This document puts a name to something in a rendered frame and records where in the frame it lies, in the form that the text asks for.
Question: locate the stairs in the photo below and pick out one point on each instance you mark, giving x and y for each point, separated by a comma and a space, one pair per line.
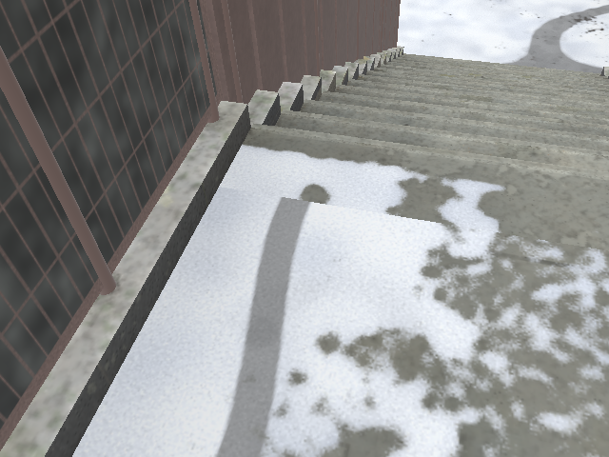
456, 143

